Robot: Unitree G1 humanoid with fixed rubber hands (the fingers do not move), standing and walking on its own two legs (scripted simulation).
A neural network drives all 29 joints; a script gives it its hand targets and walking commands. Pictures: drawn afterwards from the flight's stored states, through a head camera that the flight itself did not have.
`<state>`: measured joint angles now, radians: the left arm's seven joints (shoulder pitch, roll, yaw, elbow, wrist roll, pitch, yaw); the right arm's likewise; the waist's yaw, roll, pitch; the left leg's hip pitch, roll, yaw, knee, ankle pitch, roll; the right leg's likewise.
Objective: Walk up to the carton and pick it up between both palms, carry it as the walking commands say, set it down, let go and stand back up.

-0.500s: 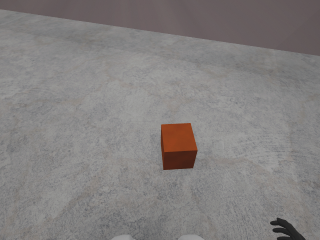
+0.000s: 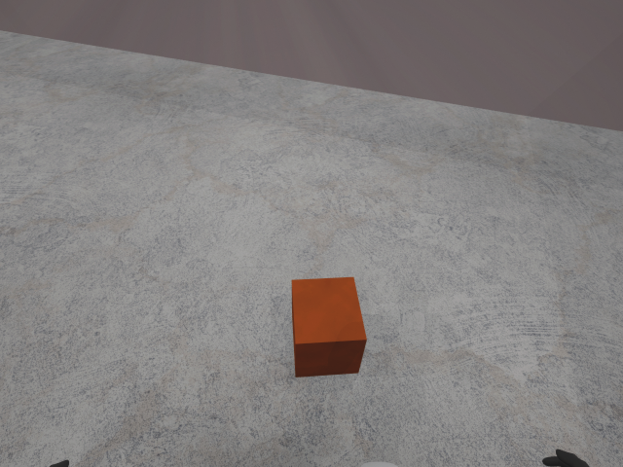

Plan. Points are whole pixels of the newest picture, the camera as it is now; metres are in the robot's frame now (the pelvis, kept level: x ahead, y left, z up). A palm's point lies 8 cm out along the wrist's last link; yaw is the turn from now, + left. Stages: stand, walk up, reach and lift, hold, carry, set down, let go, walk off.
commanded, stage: walk up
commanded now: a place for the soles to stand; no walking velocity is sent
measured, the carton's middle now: (325, 326) +0.70 -0.04 -0.62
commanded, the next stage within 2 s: none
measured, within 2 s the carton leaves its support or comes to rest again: neither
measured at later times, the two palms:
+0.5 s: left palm (155, 374) +0.25 +0.23 -0.03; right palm (593, 383) +0.27 -0.41 -0.07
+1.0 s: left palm (140, 350) +0.29 +0.26 -0.03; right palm (551, 325) +0.36 -0.38 -0.06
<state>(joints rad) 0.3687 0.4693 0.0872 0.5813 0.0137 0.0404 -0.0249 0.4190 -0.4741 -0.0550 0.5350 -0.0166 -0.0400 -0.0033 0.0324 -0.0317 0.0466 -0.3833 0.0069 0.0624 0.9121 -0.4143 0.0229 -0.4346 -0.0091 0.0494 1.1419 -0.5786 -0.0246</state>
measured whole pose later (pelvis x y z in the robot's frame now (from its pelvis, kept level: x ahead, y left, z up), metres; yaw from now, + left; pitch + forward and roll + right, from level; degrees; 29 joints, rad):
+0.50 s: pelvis +0.16 -0.09 +0.01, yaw +4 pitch -5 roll +0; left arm 0.27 0.43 0.01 0.56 0.01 -0.01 0.02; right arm 0.36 -0.49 -0.05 0.58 0.00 0.02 0.01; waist 0.02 0.06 0.14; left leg -0.41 0.02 -0.02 0.90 -0.45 0.02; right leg -0.39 -0.05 -0.10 0.81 -0.35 -0.04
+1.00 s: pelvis +0.21 -0.08 +0.04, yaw +7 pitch -3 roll +0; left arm 0.14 0.45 0.00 0.79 -0.03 0.01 0.02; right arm 0.12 -0.44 -0.02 0.86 0.02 0.06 0.02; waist 0.01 0.02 0.11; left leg -0.26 -0.01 -0.05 0.62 -0.31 -0.01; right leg -0.24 -0.07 -0.14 0.62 -0.33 0.00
